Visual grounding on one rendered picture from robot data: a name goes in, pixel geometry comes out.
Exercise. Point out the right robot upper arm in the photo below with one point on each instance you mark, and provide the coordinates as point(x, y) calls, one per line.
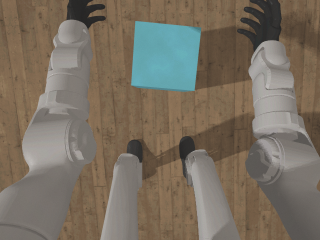
point(288, 173)

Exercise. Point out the carton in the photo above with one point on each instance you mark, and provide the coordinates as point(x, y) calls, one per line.
point(165, 56)

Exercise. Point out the left robot forearm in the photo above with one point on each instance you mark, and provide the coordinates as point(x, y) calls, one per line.
point(68, 77)

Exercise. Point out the left robot upper arm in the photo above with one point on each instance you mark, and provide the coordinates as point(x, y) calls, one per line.
point(35, 207)

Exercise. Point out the robot left thigh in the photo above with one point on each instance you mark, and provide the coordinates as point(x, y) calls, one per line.
point(121, 217)

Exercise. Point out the right robot forearm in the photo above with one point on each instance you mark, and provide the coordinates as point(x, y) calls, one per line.
point(274, 98)

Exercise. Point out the left robot hand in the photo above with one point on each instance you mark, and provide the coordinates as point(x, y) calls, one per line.
point(78, 10)

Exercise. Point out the robot left shin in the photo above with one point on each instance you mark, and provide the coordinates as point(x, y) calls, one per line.
point(125, 156)

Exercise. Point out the right robot hand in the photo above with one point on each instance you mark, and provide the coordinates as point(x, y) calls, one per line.
point(269, 27)

